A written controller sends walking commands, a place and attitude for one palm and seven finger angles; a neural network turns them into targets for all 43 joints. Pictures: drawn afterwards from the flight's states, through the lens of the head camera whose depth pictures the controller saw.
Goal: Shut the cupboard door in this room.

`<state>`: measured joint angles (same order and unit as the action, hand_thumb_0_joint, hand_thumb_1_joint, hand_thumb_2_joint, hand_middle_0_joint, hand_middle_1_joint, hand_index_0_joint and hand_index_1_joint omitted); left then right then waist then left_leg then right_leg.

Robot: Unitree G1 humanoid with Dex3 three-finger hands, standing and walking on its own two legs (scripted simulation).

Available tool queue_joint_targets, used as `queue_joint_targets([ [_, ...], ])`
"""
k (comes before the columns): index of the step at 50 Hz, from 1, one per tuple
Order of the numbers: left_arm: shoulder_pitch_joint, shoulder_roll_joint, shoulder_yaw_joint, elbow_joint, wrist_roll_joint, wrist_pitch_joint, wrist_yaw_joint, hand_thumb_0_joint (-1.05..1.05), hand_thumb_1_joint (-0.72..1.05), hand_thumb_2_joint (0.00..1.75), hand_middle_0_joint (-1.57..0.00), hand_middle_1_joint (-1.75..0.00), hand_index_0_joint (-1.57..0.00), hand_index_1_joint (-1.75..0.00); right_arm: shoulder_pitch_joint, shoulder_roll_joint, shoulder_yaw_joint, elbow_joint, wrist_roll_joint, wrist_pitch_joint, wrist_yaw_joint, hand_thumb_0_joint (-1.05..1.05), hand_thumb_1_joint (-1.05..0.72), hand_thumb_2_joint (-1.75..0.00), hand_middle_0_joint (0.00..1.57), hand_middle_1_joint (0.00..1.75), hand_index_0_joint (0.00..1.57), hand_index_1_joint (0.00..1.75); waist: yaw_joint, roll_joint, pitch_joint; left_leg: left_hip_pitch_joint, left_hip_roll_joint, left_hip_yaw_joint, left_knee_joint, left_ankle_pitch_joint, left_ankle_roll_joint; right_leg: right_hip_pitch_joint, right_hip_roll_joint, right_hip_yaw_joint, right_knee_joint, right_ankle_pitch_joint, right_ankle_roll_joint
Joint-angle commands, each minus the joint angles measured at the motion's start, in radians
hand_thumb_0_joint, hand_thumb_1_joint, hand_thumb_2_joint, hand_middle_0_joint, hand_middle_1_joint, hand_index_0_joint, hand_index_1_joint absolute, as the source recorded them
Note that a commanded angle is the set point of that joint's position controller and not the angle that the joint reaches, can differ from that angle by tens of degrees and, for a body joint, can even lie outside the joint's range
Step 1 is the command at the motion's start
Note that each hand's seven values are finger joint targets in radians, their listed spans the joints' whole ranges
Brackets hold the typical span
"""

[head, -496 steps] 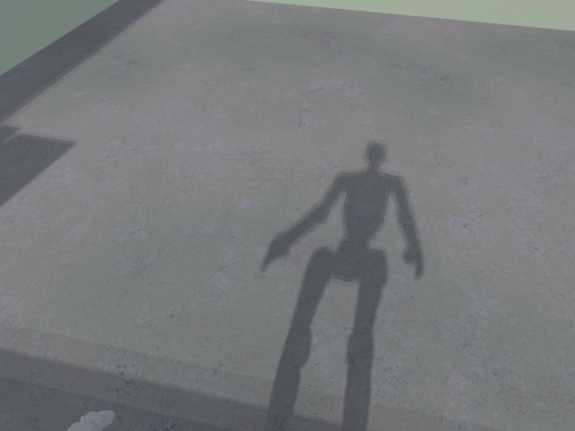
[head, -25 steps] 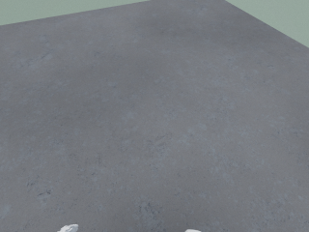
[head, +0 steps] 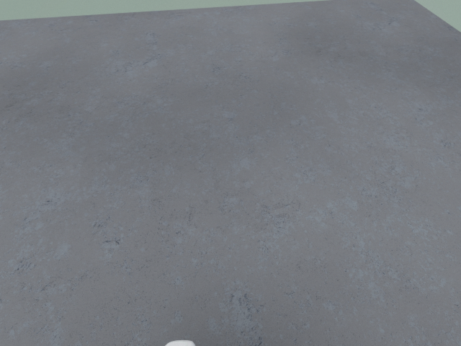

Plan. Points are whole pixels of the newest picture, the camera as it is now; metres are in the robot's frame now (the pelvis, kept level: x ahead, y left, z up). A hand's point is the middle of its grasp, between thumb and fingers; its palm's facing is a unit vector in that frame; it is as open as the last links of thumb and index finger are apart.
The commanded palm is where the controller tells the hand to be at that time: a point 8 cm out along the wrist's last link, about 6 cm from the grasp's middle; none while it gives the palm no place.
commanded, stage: turn or walk to find it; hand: left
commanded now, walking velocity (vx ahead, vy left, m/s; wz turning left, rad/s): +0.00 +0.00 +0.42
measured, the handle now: out of the picture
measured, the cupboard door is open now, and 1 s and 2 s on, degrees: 89 89 89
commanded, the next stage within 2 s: none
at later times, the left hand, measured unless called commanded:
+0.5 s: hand out of the picture +0.04 +0.24 -0.15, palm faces +0.19 -0.95 -0.24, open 7.3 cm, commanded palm none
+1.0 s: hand out of the picture -0.12 +0.19 -0.17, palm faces +0.44 -0.87 -0.24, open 7.3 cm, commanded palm none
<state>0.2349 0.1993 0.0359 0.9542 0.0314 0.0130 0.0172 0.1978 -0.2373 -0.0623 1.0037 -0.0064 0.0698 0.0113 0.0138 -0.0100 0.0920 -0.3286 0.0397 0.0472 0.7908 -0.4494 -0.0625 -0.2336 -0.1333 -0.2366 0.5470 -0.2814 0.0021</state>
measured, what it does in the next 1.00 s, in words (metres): steps on the spot, turning left: left foot, then right foot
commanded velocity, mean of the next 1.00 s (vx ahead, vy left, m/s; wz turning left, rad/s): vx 0.00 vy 0.00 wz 0.42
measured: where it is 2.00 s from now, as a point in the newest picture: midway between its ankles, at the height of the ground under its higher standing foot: outside the picture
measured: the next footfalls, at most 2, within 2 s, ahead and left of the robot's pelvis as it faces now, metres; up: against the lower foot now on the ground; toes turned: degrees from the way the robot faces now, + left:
left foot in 0.06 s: +0.03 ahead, +0.13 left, +0.00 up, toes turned +6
right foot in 0.58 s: +0.02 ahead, -0.10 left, +0.00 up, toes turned +10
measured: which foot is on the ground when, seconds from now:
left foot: up 0.00-0.04, down 0.06-0.60, up 0.62-1.00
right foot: down 0.00-0.06, up 0.08-0.56, down 0.58-1.00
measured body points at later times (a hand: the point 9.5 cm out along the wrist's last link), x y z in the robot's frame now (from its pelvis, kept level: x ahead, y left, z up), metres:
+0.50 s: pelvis -0.03 +0.02 +0.01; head -0.01 +0.03 +0.45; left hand +0.03 +0.29 -0.13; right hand +0.07 -0.21 -0.14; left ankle -0.01 +0.12 -0.73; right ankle -0.02 -0.12 -0.70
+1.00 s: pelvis -0.07 +0.00 +0.00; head -0.04 +0.01 +0.45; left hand -0.14 +0.24 -0.15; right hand +0.09 -0.22 -0.15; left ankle -0.14 +0.11 -0.71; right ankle -0.02 -0.11 -0.73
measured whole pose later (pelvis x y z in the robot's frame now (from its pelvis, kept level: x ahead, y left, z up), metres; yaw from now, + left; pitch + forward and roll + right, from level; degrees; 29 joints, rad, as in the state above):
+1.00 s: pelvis -0.07 +0.00 +0.00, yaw +25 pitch -1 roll +1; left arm 0.24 0.19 0.04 0.96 0.03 0.01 0.01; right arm 0.19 -0.24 -0.07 1.00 -0.01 0.07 0.01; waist 0.02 -0.01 0.09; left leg -0.31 0.03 0.03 0.76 -0.45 -0.06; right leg -0.24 -0.14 -0.22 0.54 -0.28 0.01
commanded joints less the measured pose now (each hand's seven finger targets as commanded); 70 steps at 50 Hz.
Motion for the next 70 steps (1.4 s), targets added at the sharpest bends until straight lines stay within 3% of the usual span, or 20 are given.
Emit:
queue_joint_targets([
  [1, 0.023, 0.209, 0.061, -0.037, -0.012, -0.001, 0.011, 0.00, 0.90, 0.90, -0.20, -0.30, -0.20, -0.30, 0.043, -0.075, -0.012, -0.074, -0.004, -0.047, -0.001, 0.00, -0.90, -0.90, 0.20, 0.30, 0.20, 0.30, -0.031, -0.108, -0.142, 0.173, 0.001, 0.036, -0.357, 0.236, 0.033, 0.023, -0.195, 0.105, 0.003, 0.315, -0.042],
  [3, 0.003, 0.105, 0.035, -0.096, -0.021, 0.013, 0.002, 0.00, 0.90, 0.90, -0.20, -0.30, -0.20, -0.30, 0.101, -0.249, -0.048, -0.084, -0.015, -0.056, -0.006, 0.00, -0.90, -0.90, 0.20, 0.30, 0.20, 0.30, -0.067, 0.319, -0.128, 0.294, 0.367, -0.412, -0.491, 0.615, 0.215, -0.325, 0.004, 0.056, 0.363, -0.348, 0.074],
  [4, -0.066, 0.124, 0.030, -0.101, -0.009, 0.030, 0.012, 0.00, 0.90, 0.90, -0.20, -0.30, -0.20, -0.30, 0.126, -0.247, -0.048, -0.063, -0.015, -0.055, -0.017, 0.00, -0.90, -0.90, 0.20, 0.30, 0.20, 0.30, -0.095, 0.285, -0.128, 0.217, 0.370, -0.423, -0.505, 0.554, 0.237, -0.302, 0.000, 0.167, 0.480, -0.353, 0.064],
  [7, -0.049, 0.128, 0.044, -0.056, -0.011, 0.024, -0.004, 0.00, 0.90, 0.90, -0.20, -0.30, -0.20, -0.30, -0.012, -0.173, -0.023, -0.095, -0.014, -0.060, -0.031, 0.00, -0.90, -0.90, 0.20, 0.30, 0.20, 0.30, -0.027, 0.169, -0.079, 0.190, 0.236, -0.278, -0.487, 0.532, 0.213, -0.333, 0.010, 0.215, 0.589, -0.150, 0.070],
  [10, -0.009, 0.131, 0.042, -0.033, -0.012, 0.022, -0.007, 0.00, 0.90, 0.90, -0.20, -0.30, -0.20, -0.30, -0.020, -0.159, -0.019, -0.105, -0.008, -0.069, -0.031, 0.00, -0.90, -0.90, 0.20, 0.30, 0.20, 0.30, -0.016, 0.133, -0.121, 0.231, 0.196, -0.226, -0.479, 0.603, 0.212, -0.303, 0.020, 0.214, 0.566, -0.100, 0.084],
  [21, -0.097, 0.107, 0.034, -0.092, -0.018, 0.021, 0.003, 0.00, 0.90, 0.90, -0.20, -0.30, -0.20, -0.30, 0.033, -0.167, -0.039, -0.104, -0.019, -0.053, -0.024, 0.00, -0.90, -0.90, 0.20, 0.30, 0.20, 0.30, -0.052, 0.159, -0.111, 0.194, 0.191, -0.378, -0.477, 0.487, 0.246, -0.222, 0.067, 0.224, 0.329, -0.164, 0.079],
  [27, 0.010, 0.106, 0.036, -0.079, -0.026, 0.003, 0.011, 0.00, 0.90, 0.90, -0.20, -0.30, -0.20, -0.30, 0.007, -0.158, -0.047, -0.120, -0.015, -0.045, -0.019, 0.00, -0.90, -0.90, 0.20, 0.30, 0.20, 0.30, 0.001, 0.143, -0.160, 0.051, 0.121, -0.404, -0.394, 0.451, 0.196, 0.059, 0.105, 0.200, -0.060, -0.001, 0.053],
  [28, 0.040, 0.131, 0.042, -0.073, -0.023, -0.006, 0.015, 0.00, 0.90, 0.90, -0.20, -0.30, -0.20, -0.30, 0.008, -0.132, -0.045, -0.122, -0.009, -0.045, -0.015, 0.00, -0.90, -0.90, 0.20, 0.30, 0.20, 0.30, 0.015, 0.077, -0.164, -0.041, 0.075, -0.365, -0.337, 0.357, 0.150, 0.176, 0.061, 0.229, -0.190, 0.066, 0.043],
  [30, 0.037, 0.257, 0.060, -0.093, -0.005, -0.015, 0.022, 0.00, 0.90, 0.90, -0.20, -0.30, -0.20, -0.30, 0.009, -0.057, -0.036, -0.158, -0.007, -0.044, -0.008, 0.00, -0.90, -0.90, 0.20, 0.30, 0.20, 0.30, 0.026, -0.266, -0.117, -0.277, -0.122, -0.115, 0.054, -0.102, 0.038, 0.195, -0.334, 0.577, -0.315, 0.074, -0.124],
  [32, -0.055, 0.207, 0.059, -0.119, -0.016, -0.014, 0.022, 0.00, 0.90, 0.90, -0.20, -0.30, -0.20, -0.30, 0.008, -0.102, -0.054, -0.119, -0.020, -0.013, -0.004, 0.00, -0.90, -0.90, 0.20, 0.30, 0.20, 0.30, -0.009, -0.179, -0.034, -0.222, -0.061, -0.159, 0.334, -0.038, 0.043, -0.047, -0.281, 0.521, -0.358, -0.089, -0.145],
  [34, -0.129, 0.150, 0.041, -0.132, -0.017, -0.016, 0.020, 0.00, 0.90, 0.90, -0.20, -0.30, -0.20, -0.30, 0.071, -0.078, -0.050, -0.078, -0.020, -0.006, 0.006, 0.00, -0.90, -0.90, 0.20, 0.30, 0.20, 0.30, -0.061, -0.101, -0.012, -0.225, -0.036, -0.129, 0.417, 0.070, 0.028, -0.052, -0.181, 0.343, -0.309, 0.019, -0.101],
  [37, -0.063, 0.136, 0.037, -0.109, -0.016, -0.028, 0.019, 0.00, 0.90, 0.90, -0.20, -0.30, -0.20, -0.30, 0.076, -0.073, -0.042, -0.066, -0.019, -0.008, 0.005, 0.00, -0.90, -0.90, 0.20, 0.30, 0.20, 0.30, -0.034, -0.144, -0.048, -0.233, -0.020, -0.097, 0.422, 0.109, -0.001, 0.043, -0.165, 0.265, -0.270, 0.172, -0.105],
  [46, 0.069, 0.214, 0.062, -0.040, 0.002, -0.018, 0.016, 0.00, 0.90, 0.90, -0.20, -0.30, -0.20, -0.30, -0.066, -0.043, -0.013, -0.095, -0.002, -0.028, 0.001, 0.00, -0.90, -0.90, 0.20, 0.30, 0.20, 0.30, 0.043, -0.195, -0.105, -0.105, -0.013, 0.002, 0.014, -0.043, -0.001, 0.175, -0.228, 0.230, -0.164, 0.457, -0.153],
  [50, 0.038, 0.220, 0.065, -0.028, -0.006, -0.007, 0.012, 0.00, 0.90, 0.90, -0.20, -0.30, -0.20, -0.30, 0.009, -0.058, -0.010, -0.080, -0.001, -0.043, -0.005, 0.00, -0.90, -0.90, 0.20, 0.30, 0.20, 0.30, -0.008, -0.185, -0.144, 0.089, -0.026, 0.043, -0.286, 0.145, 0.019, 0.106, -0.203, 0.156, -0.046, 0.430, -0.079],
  [51, 0.035, 0.198, 0.064, -0.035, -0.015, 0.000, 0.011, 0.00, 0.90, 0.90, -0.20, -0.30, -0.20, -0.30, 0.047, -0.094, -0.019, -0.073, -0.003, -0.054, -0.003, 0.00, -0.90, -0.90, 0.20, 0.30, 0.20, 0.30, -0.035, -0.092, -0.171, 0.224, 0.016, -0.001, -0.416, 0.278, 0.037, 0.011, -0.170, 0.111, 0.059, 0.325, -0.028],
  [52, 0.052, 0.141, 0.054, -0.061, -0.023, 0.007, 0.005, 0.00, 0.90, 0.90, -0.20, -0.30, -0.20, -0.30, 0.065, -0.194, -0.040, -0.081, -0.013, -0.063, -0.005, 0.00, -0.90, -0.90, 0.20, 0.30, 0.20, 0.30, -0.043, 0.194, -0.182, 0.357, 0.240, -0.292, -0.460, 0.511, 0.126, -0.227, -0.048, 0.050, 0.247, -0.022, 0.049],
  [53, -0.010, 0.104, 0.034, -0.094, -0.015, 0.013, 0.003, 0.00, 0.90, 0.90, -0.20, -0.30, -0.20, -0.30, 0.105, -0.258, -0.052, -0.075, -0.012, -0.054, -0.009, 0.00, -0.90, -0.90, 0.20, 0.30, 0.20, 0.30, -0.074, 0.300, -0.147, 0.303, 0.378, -0.394, -0.477, 0.707, 0.229, -0.311, 0.008, 0.096, 0.403, -0.357, 0.068],
  [55, -0.077, 0.123, 0.041, -0.081, -0.012, 0.031, 0.010, 0.00, 0.90, 0.90, -0.20, -0.30, -0.20, -0.30, 0.067, -0.213, -0.042, -0.066, -0.015, -0.054, -0.029, 0.00, -0.90, -0.90, 0.20, 0.30, 0.20, 0.30, -0.070, 0.249, -0.103, 0.213, 0.309, -0.364, -0.485, 0.583, 0.224, -0.333, 0.007, 0.210, 0.550, -0.272, 0.064],
  [59, -0.020, 0.131, 0.046, -0.030, -0.014, 0.022, -0.008, 0.00, 0.90, 0.90, -0.20, -0.30, -0.20, -0.30, -0.025, -0.158, -0.019, -0.100, -0.009, -0.066, -0.031, 0.00, -0.90, -0.90, 0.20, 0.30, 0.20, 0.30, -0.017, 0.159, -0.089, 0.204, 0.193, -0.216, -0.478, 0.630, 0.197, -0.298, 0.016, 0.209, 0.575, -0.105, 0.080],
  [70, -0.102, 0.104, 0.034, -0.096, -0.020, 0.017, 0.001, 0.00, 0.90, 0.90, -0.20, -0.30, -0.20, -0.30, 0.036, -0.168, -0.039, -0.107, -0.020, -0.053, -0.025, 0.00, -0.90, -0.90, 0.20, 0.30, 0.20, 0.30, -0.053, 0.156, -0.121, 0.213, 0.194, -0.382, -0.456, 0.558, 0.245, -0.216, 0.070, 0.223, 0.302, -0.177, 0.077],
])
